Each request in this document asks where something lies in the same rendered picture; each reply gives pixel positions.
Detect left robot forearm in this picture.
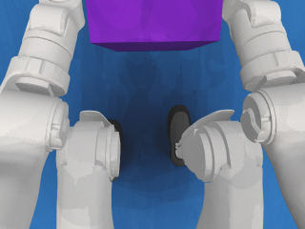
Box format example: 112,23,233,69
0,0,86,97

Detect right robot upper arm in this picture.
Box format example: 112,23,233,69
240,82,305,229

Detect robot right thigh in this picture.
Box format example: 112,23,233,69
190,120,264,229

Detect right robot forearm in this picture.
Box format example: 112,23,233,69
221,0,305,92

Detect carton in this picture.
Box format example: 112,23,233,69
86,0,223,52

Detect left robot shin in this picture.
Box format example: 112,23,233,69
55,111,111,171

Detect left robot upper arm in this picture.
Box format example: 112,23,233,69
0,89,70,229

